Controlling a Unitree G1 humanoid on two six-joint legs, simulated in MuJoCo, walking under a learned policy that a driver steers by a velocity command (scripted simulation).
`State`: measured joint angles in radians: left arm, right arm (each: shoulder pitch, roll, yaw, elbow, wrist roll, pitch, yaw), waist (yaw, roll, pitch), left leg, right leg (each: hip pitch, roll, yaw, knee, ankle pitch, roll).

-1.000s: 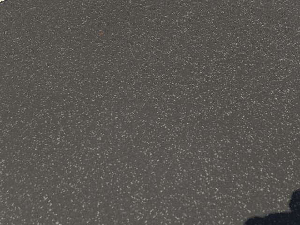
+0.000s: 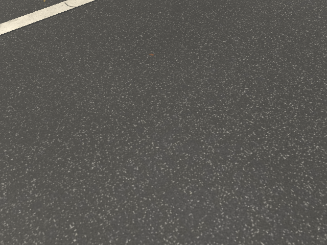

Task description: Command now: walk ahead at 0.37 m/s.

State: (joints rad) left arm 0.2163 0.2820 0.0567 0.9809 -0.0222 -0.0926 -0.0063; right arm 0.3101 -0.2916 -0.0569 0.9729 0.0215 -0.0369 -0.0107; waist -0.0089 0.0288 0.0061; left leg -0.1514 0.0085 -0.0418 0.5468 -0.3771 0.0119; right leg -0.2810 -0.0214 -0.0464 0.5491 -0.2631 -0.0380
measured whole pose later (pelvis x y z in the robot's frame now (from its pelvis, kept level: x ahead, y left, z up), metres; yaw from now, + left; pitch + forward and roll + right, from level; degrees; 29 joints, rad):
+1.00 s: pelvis +0.52 -0.01 -0.01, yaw -13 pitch +2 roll +3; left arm 0.09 0.24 0.05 0.77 -0.01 -0.06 -0.06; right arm 0.28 -0.26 -0.06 0.96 0.01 -0.05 -0.03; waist -0.05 -0.02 0.04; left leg 0.07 -0.01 0.26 0.33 -0.41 0.00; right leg -0.59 -0.06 -0.05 0.61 -0.03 -0.07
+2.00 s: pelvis +0.69 -0.03 +0.00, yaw -21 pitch -1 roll +0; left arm 0.17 0.23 0.05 0.91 0.01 0.01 0.03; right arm 0.15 -0.23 -0.03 0.99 0.00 -0.02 -0.02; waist -0.01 0.00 0.04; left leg -0.20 0.01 0.00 0.53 -0.31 -0.01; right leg -0.23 0.03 0.04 0.53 -0.28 -0.01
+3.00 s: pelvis +0.69 -0.01 +0.01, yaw -21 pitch -1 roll +0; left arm 0.23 0.19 0.02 1.12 0.00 0.00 0.04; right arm 0.27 -0.19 -0.01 1.10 0.00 -0.02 -0.04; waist 0.00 0.00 0.04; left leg -0.20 -0.01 0.01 0.49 -0.27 0.01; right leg -0.22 0.00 0.05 0.49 -0.25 0.02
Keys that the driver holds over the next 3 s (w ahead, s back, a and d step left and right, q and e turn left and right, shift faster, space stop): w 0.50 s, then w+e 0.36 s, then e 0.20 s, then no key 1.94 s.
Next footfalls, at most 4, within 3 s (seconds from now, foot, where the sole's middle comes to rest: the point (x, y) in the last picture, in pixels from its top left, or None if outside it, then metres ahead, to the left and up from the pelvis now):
0.50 left None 0.42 0.11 -0.77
1.02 right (213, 203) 0.69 -0.15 -0.77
1.46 left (160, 191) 0.76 0.08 -0.77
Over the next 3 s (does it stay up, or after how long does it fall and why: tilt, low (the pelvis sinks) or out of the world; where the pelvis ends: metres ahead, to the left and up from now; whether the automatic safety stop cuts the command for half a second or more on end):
stays up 0.69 -0.01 0.01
